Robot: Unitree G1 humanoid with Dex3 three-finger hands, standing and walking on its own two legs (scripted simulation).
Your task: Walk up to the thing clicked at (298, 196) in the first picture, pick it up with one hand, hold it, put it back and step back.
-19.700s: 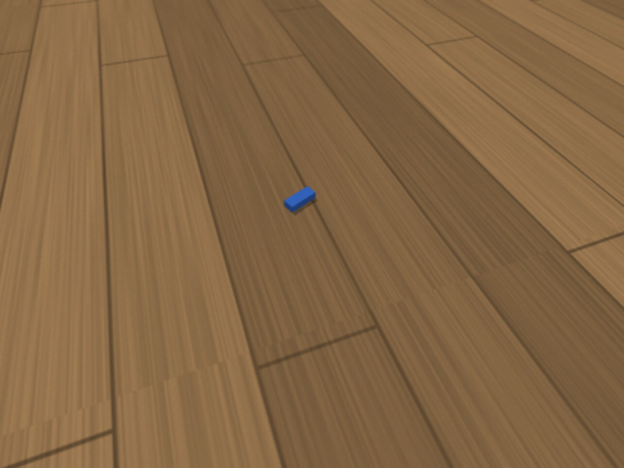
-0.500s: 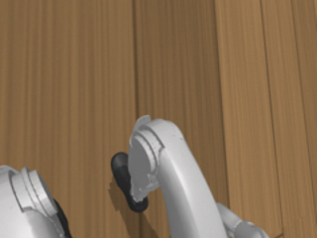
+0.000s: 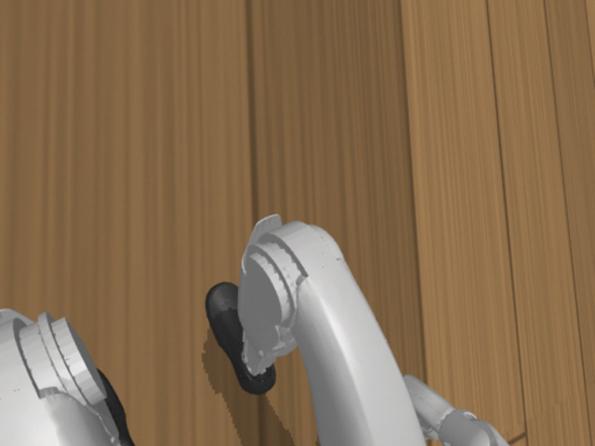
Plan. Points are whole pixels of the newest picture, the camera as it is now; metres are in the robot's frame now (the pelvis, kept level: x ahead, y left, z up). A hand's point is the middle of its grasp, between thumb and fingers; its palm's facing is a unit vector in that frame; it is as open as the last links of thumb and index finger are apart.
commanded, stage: close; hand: left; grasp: from above
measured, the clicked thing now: out of the picture +0.45 +0.32 -0.29
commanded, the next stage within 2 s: settle in 0.52 s
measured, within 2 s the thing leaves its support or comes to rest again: leaves its support in 1.00 s
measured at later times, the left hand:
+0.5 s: hand out of the picture +0.44 +0.31 -0.26, palm faces -0.45 -0.14 -0.88, open 8.7 cm
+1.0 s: hand out of the picture +0.44 +0.33 -0.25, palm faces -0.46 -0.16 -0.88, open 8.3 cm
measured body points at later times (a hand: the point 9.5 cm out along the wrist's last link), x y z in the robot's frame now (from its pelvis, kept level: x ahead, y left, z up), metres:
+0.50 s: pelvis +0.00 +0.00 +0.00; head +0.28 +0.14 +0.32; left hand +0.46 +0.32 -0.21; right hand +0.06 -0.25 -0.05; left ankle +0.06 +0.12 -0.27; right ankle +0.12 -0.11 -0.27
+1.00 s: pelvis +0.01 +0.00 +0.00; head +0.28 +0.14 +0.33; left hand +0.46 +0.34 -0.20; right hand +0.07 -0.25 -0.05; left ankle +0.06 +0.12 -0.27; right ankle +0.12 -0.11 -0.27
